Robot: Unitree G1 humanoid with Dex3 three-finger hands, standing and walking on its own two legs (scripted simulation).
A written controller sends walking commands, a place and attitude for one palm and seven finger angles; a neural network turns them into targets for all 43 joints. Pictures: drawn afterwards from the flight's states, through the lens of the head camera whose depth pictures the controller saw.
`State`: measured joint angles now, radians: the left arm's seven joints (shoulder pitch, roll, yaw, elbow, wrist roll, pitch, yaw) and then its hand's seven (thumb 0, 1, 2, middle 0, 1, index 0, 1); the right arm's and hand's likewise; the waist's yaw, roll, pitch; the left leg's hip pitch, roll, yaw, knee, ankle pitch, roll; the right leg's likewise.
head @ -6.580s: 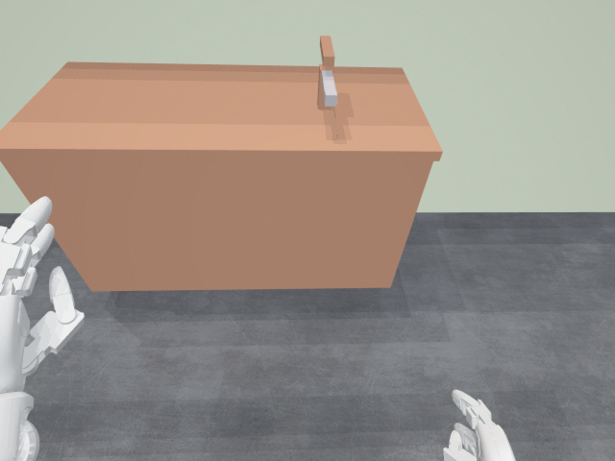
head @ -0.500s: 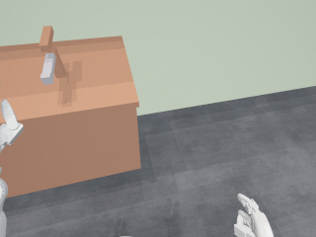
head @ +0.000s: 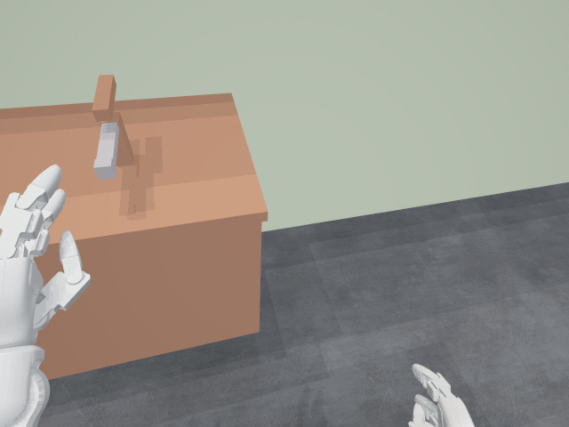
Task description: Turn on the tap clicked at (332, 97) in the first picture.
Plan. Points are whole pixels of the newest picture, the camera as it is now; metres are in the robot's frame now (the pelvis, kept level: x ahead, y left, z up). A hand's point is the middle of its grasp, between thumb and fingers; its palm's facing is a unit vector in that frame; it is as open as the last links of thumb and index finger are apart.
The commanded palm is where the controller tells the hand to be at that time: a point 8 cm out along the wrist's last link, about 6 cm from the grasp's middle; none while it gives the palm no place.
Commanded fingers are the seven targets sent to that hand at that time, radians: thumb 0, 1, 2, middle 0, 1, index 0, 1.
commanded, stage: shuffle to correct the standing spot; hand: left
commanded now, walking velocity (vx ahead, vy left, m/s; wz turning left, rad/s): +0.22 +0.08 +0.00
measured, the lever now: (105, 168) +0.49 +0.37 +0.06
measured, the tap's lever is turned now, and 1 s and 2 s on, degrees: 0 0 0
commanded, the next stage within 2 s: come to a stop and stand still in 0.60 s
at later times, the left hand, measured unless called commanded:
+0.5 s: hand (90, 193) +0.33 +0.29 +0.16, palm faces +0.39 -0.85 -0.34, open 7.4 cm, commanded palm +0.28 +0.32 +0.18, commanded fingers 0.00 0.90 0.90 -0.20 -0.30 -0.20 -0.30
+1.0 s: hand (84, 148) +0.43 +0.35 +0.15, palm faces +0.44 -0.84 -0.33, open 7.4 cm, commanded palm +0.37 +0.37 +0.18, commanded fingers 0.00 0.90 0.90 -0.20 -0.30 -0.20 -0.30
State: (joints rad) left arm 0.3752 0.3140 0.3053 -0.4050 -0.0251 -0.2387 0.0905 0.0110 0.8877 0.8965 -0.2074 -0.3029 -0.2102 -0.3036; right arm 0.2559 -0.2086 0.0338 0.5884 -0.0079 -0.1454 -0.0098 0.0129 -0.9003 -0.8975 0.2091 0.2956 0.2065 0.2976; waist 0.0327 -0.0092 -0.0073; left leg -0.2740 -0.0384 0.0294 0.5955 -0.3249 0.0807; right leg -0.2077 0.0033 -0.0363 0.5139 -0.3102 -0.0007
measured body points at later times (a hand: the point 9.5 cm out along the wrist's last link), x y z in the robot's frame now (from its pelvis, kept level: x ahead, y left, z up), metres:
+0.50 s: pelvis +0.11 +0.04 -0.01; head +0.14 +0.07 +0.44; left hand +0.31 +0.33 +0.18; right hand +0.27 -0.20 -0.09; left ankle +0.19 +0.18 -0.72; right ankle +0.07 -0.09 -0.73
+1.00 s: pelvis +0.20 +0.09 -0.01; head +0.23 +0.11 +0.44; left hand +0.40 +0.39 +0.17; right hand +0.37 -0.14 -0.09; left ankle +0.23 +0.21 -0.73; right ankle +0.17 -0.02 -0.73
